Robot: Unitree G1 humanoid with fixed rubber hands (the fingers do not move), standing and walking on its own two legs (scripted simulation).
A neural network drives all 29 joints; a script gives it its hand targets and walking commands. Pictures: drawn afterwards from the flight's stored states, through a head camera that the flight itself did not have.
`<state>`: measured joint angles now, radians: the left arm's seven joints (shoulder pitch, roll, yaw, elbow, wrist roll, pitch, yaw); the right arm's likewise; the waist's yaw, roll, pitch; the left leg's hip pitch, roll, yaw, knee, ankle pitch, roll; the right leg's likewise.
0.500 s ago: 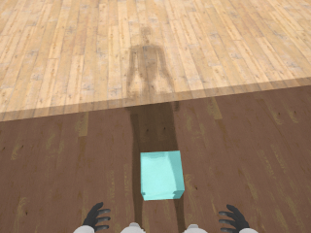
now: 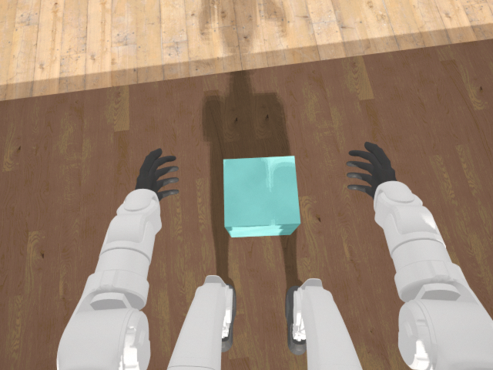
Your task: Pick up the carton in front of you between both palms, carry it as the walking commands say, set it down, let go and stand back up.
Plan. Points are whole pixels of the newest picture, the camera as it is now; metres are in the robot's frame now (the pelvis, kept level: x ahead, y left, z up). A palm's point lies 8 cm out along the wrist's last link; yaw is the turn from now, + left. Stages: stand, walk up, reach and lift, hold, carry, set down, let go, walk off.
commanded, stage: reach and lift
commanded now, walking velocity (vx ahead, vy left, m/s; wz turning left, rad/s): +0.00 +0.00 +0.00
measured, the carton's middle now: (259, 200) +0.49 +0.01 -0.54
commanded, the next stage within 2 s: none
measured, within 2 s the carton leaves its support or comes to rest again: neither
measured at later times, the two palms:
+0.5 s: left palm (167, 152) +0.49 +0.21 -0.16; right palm (358, 143) +0.52 -0.18 -0.16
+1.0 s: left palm (193, 192) +0.48 +0.20 -0.41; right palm (327, 186) +0.50 -0.18 -0.41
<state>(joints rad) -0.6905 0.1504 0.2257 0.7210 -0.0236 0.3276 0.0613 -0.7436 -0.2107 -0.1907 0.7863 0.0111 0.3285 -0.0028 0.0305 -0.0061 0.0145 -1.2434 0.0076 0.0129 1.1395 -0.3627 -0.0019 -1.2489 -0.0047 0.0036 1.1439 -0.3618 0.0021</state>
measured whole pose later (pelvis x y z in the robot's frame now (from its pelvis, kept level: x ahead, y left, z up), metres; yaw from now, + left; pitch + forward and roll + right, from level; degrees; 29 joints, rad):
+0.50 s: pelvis +0.02 +0.00 -0.04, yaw +1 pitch +50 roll +1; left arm -1.01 0.18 0.38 0.89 0.03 0.05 0.03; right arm -1.09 -0.24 -0.31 0.97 -0.06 0.06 -0.01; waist 0.03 -0.01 -0.14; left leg -1.69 0.01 0.01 1.19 -0.36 -0.01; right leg -1.70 0.00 0.00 1.20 -0.36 0.00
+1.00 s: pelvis -0.04 +0.00 -0.25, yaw +1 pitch +42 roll +1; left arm -1.28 0.31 0.13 1.02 -0.24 0.07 0.15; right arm -1.34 -0.38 -0.06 1.07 0.23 0.08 -0.12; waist 0.03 0.00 0.18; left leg -2.24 0.00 0.00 2.00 -0.50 -0.01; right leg -2.25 0.00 0.01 2.01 -0.50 0.00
